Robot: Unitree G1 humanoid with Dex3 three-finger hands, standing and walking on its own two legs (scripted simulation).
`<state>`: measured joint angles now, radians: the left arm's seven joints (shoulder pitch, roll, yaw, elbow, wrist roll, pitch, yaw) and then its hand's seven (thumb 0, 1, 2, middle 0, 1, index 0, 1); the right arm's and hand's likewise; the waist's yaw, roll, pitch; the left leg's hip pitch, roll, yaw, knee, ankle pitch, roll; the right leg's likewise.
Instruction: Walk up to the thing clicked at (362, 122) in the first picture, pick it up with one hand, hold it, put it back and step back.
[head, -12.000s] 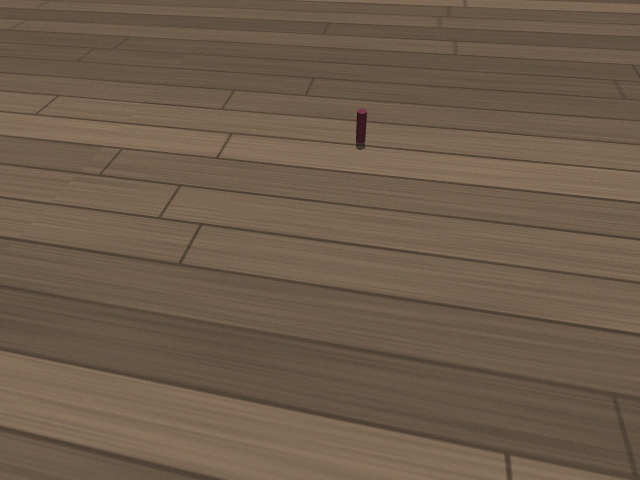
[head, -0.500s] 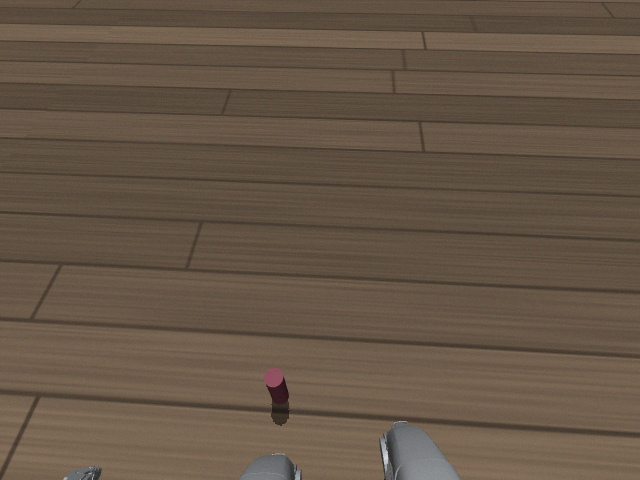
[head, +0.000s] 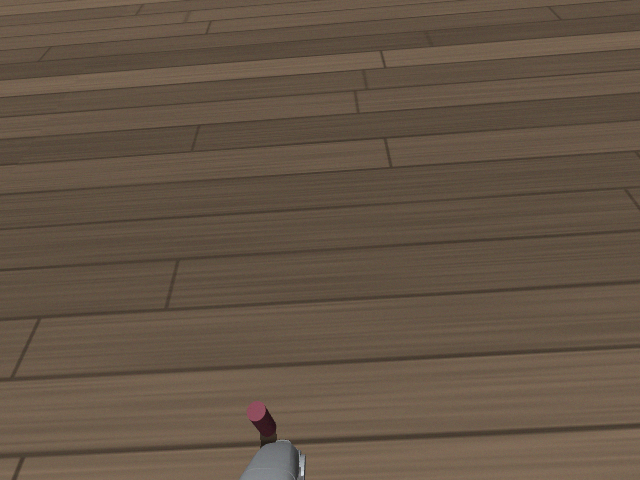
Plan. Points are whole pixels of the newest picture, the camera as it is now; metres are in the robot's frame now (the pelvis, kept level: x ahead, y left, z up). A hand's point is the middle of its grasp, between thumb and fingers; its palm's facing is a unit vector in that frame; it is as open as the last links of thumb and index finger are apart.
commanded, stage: walk up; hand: left
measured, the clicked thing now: (262, 419) +0.35 +0.24 -0.68
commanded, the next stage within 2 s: stand in 0.64 s
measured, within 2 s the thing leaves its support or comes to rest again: neither
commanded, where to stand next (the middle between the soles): +0.02 +0.03 m, yaw +2 degrees
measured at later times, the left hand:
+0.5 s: hand out of the picture +0.03 +0.27 -0.16, palm faces -0.01 -0.91 -0.41, open 7.4 cm
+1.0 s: hand out of the picture +0.03 +0.27 -0.14, palm faces +0.01 -0.94 -0.33, open 7.4 cm
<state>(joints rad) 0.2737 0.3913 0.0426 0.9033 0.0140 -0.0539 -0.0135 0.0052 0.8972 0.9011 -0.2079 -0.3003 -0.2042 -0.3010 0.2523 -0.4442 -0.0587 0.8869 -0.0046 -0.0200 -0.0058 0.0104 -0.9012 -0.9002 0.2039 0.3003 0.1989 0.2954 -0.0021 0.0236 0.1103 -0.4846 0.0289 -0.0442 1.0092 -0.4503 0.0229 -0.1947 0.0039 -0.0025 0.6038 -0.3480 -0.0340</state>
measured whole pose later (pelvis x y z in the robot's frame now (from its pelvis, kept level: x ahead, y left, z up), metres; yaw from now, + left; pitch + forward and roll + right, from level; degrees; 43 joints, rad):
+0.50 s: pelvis -0.03 +0.00 -0.01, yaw +0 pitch -3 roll +1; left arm 0.20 0.37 0.03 0.97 0.02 -0.02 0.02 0.00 0.90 0.90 -0.21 -0.30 -0.20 -0.30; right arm 0.08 -0.38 -0.04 0.92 -0.01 0.05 0.01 0.01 -0.90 -0.90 0.21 0.30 0.20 0.30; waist 0.02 0.02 0.12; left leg -0.48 -0.02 -0.06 0.85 -0.41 0.01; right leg -0.27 -0.01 0.00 0.74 -0.41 -0.02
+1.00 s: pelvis -0.05 +0.01 +0.01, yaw +2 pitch -4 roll +0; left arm 0.12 0.35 0.00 1.10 0.01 -0.02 -0.02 0.01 0.90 0.90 -0.21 -0.30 -0.20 -0.30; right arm 0.09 -0.34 -0.01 1.08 -0.01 -0.01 0.02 0.01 -0.90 -0.90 0.21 0.30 0.20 0.30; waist 0.00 0.01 0.05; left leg -0.19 0.02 -0.03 0.42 -0.16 -0.03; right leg -0.14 -0.02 -0.01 0.43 -0.21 0.02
